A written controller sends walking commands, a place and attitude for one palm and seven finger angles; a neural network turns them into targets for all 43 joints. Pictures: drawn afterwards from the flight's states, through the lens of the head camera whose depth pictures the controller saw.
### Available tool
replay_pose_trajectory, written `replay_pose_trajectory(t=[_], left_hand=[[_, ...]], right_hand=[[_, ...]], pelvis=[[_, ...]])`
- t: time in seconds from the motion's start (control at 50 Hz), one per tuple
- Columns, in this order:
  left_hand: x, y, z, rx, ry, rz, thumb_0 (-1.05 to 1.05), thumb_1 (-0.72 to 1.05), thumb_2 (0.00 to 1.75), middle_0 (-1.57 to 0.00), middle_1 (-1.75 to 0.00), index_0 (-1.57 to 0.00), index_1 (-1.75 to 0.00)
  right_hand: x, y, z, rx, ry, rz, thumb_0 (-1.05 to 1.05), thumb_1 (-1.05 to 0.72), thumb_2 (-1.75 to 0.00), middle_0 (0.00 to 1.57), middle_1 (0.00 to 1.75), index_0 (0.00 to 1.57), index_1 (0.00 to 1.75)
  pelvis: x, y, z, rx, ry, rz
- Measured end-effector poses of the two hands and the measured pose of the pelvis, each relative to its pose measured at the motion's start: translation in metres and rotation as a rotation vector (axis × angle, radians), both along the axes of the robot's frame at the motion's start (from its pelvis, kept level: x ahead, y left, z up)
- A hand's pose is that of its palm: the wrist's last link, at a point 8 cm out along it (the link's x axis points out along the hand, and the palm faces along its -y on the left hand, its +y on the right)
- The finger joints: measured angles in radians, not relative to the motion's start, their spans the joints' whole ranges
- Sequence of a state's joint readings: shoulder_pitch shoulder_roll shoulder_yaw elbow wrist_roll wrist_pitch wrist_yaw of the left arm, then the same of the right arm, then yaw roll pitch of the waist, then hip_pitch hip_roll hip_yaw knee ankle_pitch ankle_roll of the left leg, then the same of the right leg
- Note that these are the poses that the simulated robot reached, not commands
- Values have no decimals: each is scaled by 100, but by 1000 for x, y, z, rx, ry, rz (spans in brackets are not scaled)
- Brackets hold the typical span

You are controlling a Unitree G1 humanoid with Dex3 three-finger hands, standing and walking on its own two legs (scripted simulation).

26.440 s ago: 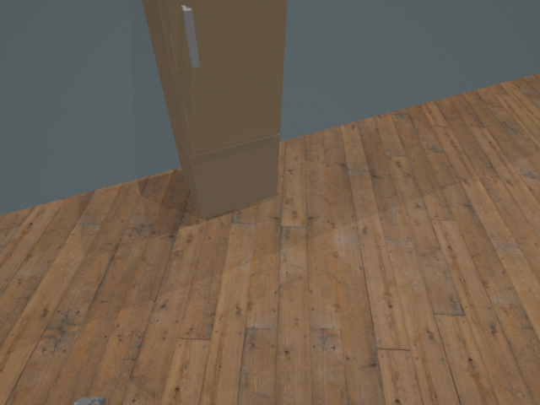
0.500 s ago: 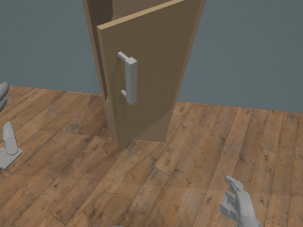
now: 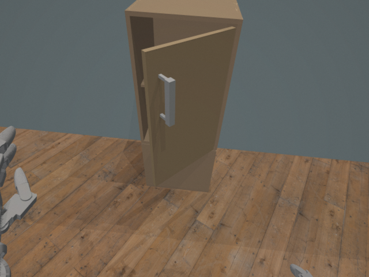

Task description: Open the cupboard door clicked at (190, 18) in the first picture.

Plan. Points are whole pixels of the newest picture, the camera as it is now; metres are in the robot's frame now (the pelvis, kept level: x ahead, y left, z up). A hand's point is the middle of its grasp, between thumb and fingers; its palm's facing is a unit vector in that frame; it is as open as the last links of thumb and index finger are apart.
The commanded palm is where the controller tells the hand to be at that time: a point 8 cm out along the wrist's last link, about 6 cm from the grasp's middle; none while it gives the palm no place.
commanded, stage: stop stepping back and stand still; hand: left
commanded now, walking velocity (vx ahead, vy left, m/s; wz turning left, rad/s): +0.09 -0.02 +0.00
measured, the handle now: (166, 100) +0.59 +0.09 +0.10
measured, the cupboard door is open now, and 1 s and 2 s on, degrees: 46 46 46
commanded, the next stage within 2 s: let the arm hang, fingers relaxed in 0.22 s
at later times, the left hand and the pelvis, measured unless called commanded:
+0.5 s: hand (83, 276) +0.16 +0.24 -0.10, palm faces +0.14 -0.93 -0.34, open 7.4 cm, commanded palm none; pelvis -0.02 +0.01 -0.02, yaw +3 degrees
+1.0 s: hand out of the picture -0.05 +0.17 -0.17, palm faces +0.11 -0.97 -0.22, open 7.3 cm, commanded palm none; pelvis -0.03 -0.01 +0.01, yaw +5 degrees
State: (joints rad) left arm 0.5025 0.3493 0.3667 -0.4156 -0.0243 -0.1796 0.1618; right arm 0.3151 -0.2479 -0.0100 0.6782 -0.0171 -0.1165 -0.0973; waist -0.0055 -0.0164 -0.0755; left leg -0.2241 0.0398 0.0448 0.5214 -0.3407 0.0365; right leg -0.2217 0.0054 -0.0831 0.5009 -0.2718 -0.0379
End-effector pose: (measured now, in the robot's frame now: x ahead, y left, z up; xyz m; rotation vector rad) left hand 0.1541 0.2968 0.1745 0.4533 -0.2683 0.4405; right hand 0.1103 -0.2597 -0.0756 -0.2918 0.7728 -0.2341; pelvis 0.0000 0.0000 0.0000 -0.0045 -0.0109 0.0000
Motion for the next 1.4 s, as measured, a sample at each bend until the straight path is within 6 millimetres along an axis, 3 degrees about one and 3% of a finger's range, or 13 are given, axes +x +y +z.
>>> replay_pose_trajectory(t=[0.2,0.34,0.38,0.42,0.46,0.5,0.54,0.6,0.66,0.76,0.92,1.16,1.4], left_hand=[[-7,3,8,112,24,-16,2,89,90,-21,-30,-21,-30],[-8,6,-6,75,71,-18,1,89,90,-22,-30,-22,-30],[5,16,-50,13,231,-12,1,90,90,-21,-30,-21,-30],[13,20,-116,-116,477,24,0,90,90,-21,-30,-21,-30],[5,8,-183,-250,736,52,0,91,90,-20,-30,-20,-30],[-17,-18,-239,-357,970,51,1,91,90,-20,-30,-20,-30],[-47,-52,-279,-438,1162,23,1,91,90,-20,-30,-20,-30],[-98,-93,-311,-562,1333,27,0,94,90,-20,-30,-20,-30],[-121,-87,-309,-600,1335,109,-6,102,90,-21,-30,-21,-30],[-160,-75,-313,-607,1449,183,-5,100,90,-21,-30,-21,-30],[-203,-75,-309,-624,1585,228,-1,94,90,-21,-30,-20,-30],[-217,-91,-312,-664,1590,199,0,91,90,-20,-30,-20,-30],[-222,-89,-314,-674,1594,194,1,92,90,-20,-30,-20,-30]], right_hand=[[3,23,-8,83,-50,29,2,-90,-90,20,30,20,30],[14,35,-15,112,1,78,2,-90,-90,20,30,20,30],[17,35,-31,120,34,108,2,-90,-90,20,30,20,30],[15,36,-46,126,98,112,1,-90,-90,20,30,20,30],[7,37,-55,132,149,117,1,-90,-90,20,30,20,30],[-5,36,-60,142,195,108,1,-90,-90,20,30,20,30],[-19,33,-66,158,247,86,1,-90,-90,20,30,20,30],[-45,25,-72,178,352,36,1,-90,-90,20,30,20,30],[-73,20,-72,165,492,24,1,-90,-90,20,30,20,30],[-111,17,-70,151,619,-13,1,-91,-90,20,30,20,30],[-145,31,-68,184,685,-29,1,-91,-90,20,30,20,30],[-156,54,-72,229,666,-22,1,-91,-90,20,30,20,30],[-165,57,-70,223,675,-40,1,-91,-90,20,30,20,30]], pelvis=[[-11,-1,-6,3,-26,7],[-8,7,-5,-2,-9,7],[-8,14,-13,-11,15,23],[-10,16,-18,13,28,40],[-13,14,-19,38,28,51],[-15,9,-18,56,21,49],[-16,2,-18,65,9,39],[-17,-7,-15,47,-7,49],[-19,-14,-7,16,-10,83],[-20,-15,-2,-3,-12,104],[-26,-11,7,5,-20,84],[-35,-5,7,10,-28,78],[-37,0,6,10,-19,76]])
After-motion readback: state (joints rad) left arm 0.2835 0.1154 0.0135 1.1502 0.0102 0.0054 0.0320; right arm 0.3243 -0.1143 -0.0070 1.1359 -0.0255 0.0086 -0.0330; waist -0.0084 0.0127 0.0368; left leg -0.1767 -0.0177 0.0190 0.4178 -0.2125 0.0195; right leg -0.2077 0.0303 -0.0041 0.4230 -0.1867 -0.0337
